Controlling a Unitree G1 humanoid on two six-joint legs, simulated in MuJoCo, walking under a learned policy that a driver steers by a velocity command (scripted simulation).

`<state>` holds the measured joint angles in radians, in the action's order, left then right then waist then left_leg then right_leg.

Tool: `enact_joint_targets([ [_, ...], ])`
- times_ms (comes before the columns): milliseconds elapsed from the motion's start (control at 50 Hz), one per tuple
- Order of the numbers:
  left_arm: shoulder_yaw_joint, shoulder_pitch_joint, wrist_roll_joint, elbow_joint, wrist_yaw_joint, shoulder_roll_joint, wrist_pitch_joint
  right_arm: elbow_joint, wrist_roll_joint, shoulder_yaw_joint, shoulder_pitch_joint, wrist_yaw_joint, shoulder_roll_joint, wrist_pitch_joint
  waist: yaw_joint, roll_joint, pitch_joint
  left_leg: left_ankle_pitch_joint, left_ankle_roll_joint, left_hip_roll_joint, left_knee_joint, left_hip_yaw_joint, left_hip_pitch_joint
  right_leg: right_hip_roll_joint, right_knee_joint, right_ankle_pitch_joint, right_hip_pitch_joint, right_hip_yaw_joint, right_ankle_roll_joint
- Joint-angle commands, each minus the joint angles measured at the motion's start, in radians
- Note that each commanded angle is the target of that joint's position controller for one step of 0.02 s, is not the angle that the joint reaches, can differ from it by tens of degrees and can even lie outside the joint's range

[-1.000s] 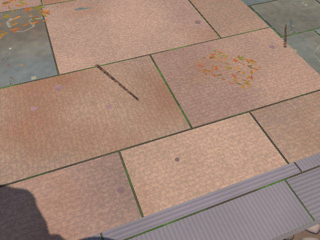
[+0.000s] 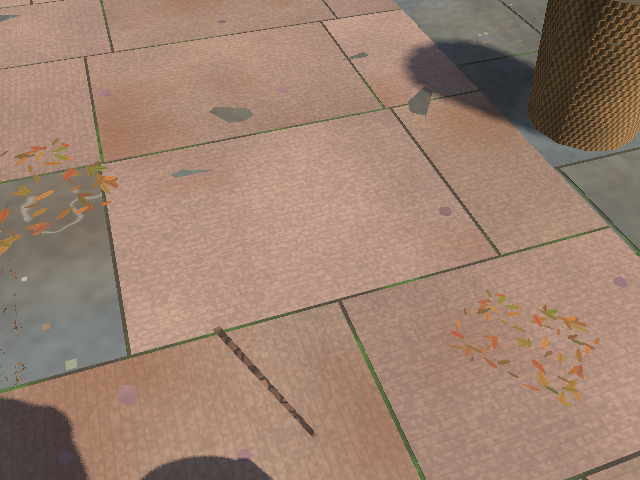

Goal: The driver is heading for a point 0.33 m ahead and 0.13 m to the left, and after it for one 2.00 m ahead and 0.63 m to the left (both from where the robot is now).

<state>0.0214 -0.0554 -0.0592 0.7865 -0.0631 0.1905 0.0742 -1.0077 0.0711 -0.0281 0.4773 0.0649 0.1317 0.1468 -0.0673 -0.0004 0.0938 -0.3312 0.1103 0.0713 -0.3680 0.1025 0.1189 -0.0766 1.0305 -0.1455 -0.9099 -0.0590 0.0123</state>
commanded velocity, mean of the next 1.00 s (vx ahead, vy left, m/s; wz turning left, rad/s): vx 0.22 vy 0.00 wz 0.48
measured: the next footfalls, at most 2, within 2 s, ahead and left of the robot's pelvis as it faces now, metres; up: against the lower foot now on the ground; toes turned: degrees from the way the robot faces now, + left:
right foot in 0.20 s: +0.32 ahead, -0.14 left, +0.00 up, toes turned +4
left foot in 0.68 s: +0.39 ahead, +0.14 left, +0.00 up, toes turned +24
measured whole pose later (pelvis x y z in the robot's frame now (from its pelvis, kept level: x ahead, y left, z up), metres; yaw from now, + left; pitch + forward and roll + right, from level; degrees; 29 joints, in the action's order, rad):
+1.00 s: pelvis +0.33 +0.01 -0.01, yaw +31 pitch +4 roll -1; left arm 0.06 -0.05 0.00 0.82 0.05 0.27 0.00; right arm -0.65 0.01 0.09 0.16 -0.04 0.27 -0.02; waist -0.02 0.01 -0.02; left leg -0.11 0.05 0.08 -0.50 -0.09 0.45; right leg -0.01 0.86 0.36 -0.53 -0.06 -0.06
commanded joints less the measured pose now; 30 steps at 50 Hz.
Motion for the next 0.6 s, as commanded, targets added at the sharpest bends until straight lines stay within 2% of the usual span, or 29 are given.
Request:
enact_joint_targets([
  [20, 0.016, 0.152, -0.005, -0.088, -0.001, 0.027, -0.013, -0.009, -0.021, 0.028, 0.122, 0.022, 0.118, -0.007, 0.016, -0.076, -0.118, 0.666, 0.094, -0.268, 0.12, -0.218, -0.083, 0.008, -0.207, -0.025, -0.002, 0.043, -0.013],
  [80, 0.027, 0.27, 0.017, -0.124, 0.002, 0.038, -0.019, -0.054, -0.024, 0.042, 0.199, 0.026, 0.127, -0.014, -0.005, -0.074, -0.147, 0.703, 0.094, -0.293, 0.105, -0.253, -0.236, 0.031, -0.381, 0.074, 0.012, 0.058, -0.009],
  [120, 0.03, 0.323, 0.018, -0.139, 0.007, 0.036, -0.021, -0.069, -0.026, 0.051, 0.199, 0.028, 0.131, -0.02, 0.0, -0.081, -0.156, 0.727, 0.098, -0.308, 0.086, -0.269, -0.281, 0.038, -0.464, 0.15, 0.064, 0.067, 0.004],
  [160, 0.038, 0.315, 0.017, -0.138, 0.015, 0.042, -0.024, -0.058, -0.02, 0.066, 0.133, 0.027, 0.156, -0.026, 0.043, -0.093, -0.134, 0.871, 0.1, -0.313, 0.053, -0.265, -0.235, 0.057, -0.504, 0.208, 0.233, 0.092, 0.039],
  [180, 0.047, 0.277, 0.025, -0.129, 0.022, 0.06, -0.02, -0.049, -0.017, 0.076, 0.097, 0.023, 0.176, -0.026, 0.078, -0.097, -0.108, 0.99, 0.089, -0.304, 0.016, -0.257, -0.19, 0.074, -0.518, 0.19, 0.366, 0.108, 0.066],
  [200, 0.064, 0.18, 0.039, -0.104, 0.033, 0.098, -0.011, -0.038, -0.009, 0.085, 0.069, 0.018, 0.191, -0.021, 0.119, -0.091, -0.046, 1.091, 0.048, -0.267, -0.061, -0.234, -0.118, 0.083, -0.487, 0.128, 0.567, 0.109, 0.108],
  [220, 0.082, -0.005, 0.047, -0.052, 0.048, 0.15, 0.0, -0.003, -0.013, 0.081, 0.04, 0.011, 0.167, -0.013, 0.167, -0.045, 0.12, 0.993, -0.013, -0.2, -0.233, -0.211, 0.024, 0.032, -0.392, 0.007, 0.908, 0.065, 0.19],
  [240, 0.076, -0.208, 0.043, -0.011, 0.055, 0.175, 0.017, 0.03, 0.002, 0.038, 0.198, -0.002, 0.031, 0.002, 0.159, 0.203, 0.404, 0.49, -0.104, -0.031, -0.564, -0.177, 0.41, -0.215, -0.449, -0.121, 1.468, -0.28, 0.435],
  [260, 0.072, -0.417, 0.015, 0.049, 0.071, 0.145, 0.018, 0.047, -0.029, 0.046, 0.099, 0.01, 0.081, -0.008, 0.238, 0.244, 0.433, -0.265, -0.13, 0.055, -0.883, -0.165, 0.564, -0.37, -0.64, -0.113, 1.519, -0.553, 0.468],
  [280, 0.091, -0.398, -0.001, 0.078, 0.093, 0.167, 0.038, 0.08, -0.055, 0.075, -0.033, 0.012, 0.126, -0.021, 0.232, 0.13, 0.192, -0.203, -0.098, -0.031, -1.039, -0.225, 0.643, -0.341, -0.663, -0.079, 1.28, -0.437, 0.355],
  [300, 0.1, -0.253, 0.022, 0.06, 0.105, 0.172, 0.049, 0.081, -0.051, 0.085, -0.071, -0.005, 0.146, -0.022, 0.167, 0.093, 0.017, -0.15, -0.089, -0.118, -1.022, -0.212, 0.612, -0.32, -0.705, -0.166, 0.994, -0.268, 0.303],
  [320, 0.082, -0.162, 0.039, 0.05, 0.106, 0.111, 0.044, 0.074, -0.02, 0.083, -0.028, -0.021, 0.124, -0.029, 0.089, 0.06, 0.036, -0.148, -0.079, -0.165, -0.932, -0.215, 0.508, -0.291, -0.741, -0.282, 0.861, -0.16, 0.289],
  [340, 0.058, -0.043, 0.072, 0.014, 0.089, 0.081, 0.048, 0.125, -0.142, 0.114, -0.126, -0.083, 0.148, -0.063, 0.067, 0.017, -0.058, -0.084, -0.103, -0.138, -0.953, -0.178, 0.54, -0.238, -0.736, -0.346, 0.806, -0.085, 0.196],
  [360, 0.051, -0.026, 0.068, 0.028, 0.082, 0.065, 0.045, 0.134, -0.142, 0.116, -0.086, -0.102, 0.137, -0.082, 0.032, 0.044, -0.028, -0.049, -0.101, -0.154, -0.936, -0.174, 0.491, -0.22, -0.755, -0.316, 0.75, -0.014, 0.171],
  [380, 0.048, -0.013, 0.057, 0.032, 0.081, 0.066, 0.041, 0.13, -0.129, 0.121, -0.047, -0.111, 0.107, -0.097, 0.009, 0.062, -0.025, -0.037, -0.103, -0.157, -0.914, -0.167, 0.461, -0.215, -0.774, -0.287, 0.701, 0.029, 0.168],
  [400, 0.053, -0.009, 0.045, 0.037, 0.082, 0.09, 0.036, 0.145, -0.12, 0.124, -0.048, -0.114, 0.095, -0.11, -0.005, 0.081, -0.036, -0.016, -0.11, -0.159, -0.882, -0.159, 0.461, -0.214, -0.792, -0.28, 0.658, 0.063, 0.179],
  [440, 0.064, 0.001, 0.032, 0.047, 0.094, 0.14, 0.026, 0.202, -0.109, 0.127, -0.127, -0.109, 0.105, -0.127, -0.009, 0.107, -0.069, 0.074, -0.125, -0.175, -0.744, -0.146, 0.483, -0.209, -0.82, -0.245, 0.605, 0.127, 0.196],
  [480, 0.069, 0.013, 0.037, 0.043, 0.108, 0.169, 0.017, 0.225, -0.098, 0.124, -0.176, -0.089, 0.115, -0.129, 0.0, 0.101, -0.047, 0.22, -0.119, -0.177, -0.568, -0.117, 0.412, -0.179, -0.812, -0.192, 0.592, 0.197, 0.188],
  [520, 0.073, -0.003, 0.052, 0.046, 0.117, 0.192, 0.008, 0.248, -0.092, 0.124, -0.234, -0.067, 0.132, -0.13, 0.025, 0.091, -0.02, 0.306, -0.113, -0.169, -0.459, -0.099, 0.365, -0.191, -0.801, -0.17, 0.633, 0.213, 0.187],
  [600, 0.085, -0.043, 0.08, 0.059, 0.118, 0.228, -0.018, 0.312, -0.081, 0.136, -0.332, -0.038, 0.187, -0.147, 0.055, 0.075, -0.026, 0.222, -0.082, -0.155, -0.334, -0.083, 0.384, -0.234, -0.713, -0.103, 0.776, 0.208, 0.158],
])
Keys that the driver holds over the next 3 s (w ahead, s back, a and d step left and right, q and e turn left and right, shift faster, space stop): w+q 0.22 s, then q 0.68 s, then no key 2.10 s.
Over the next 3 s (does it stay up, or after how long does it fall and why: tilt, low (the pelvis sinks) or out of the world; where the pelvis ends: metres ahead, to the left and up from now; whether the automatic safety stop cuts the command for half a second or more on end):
stays up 0.33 -0.01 0.00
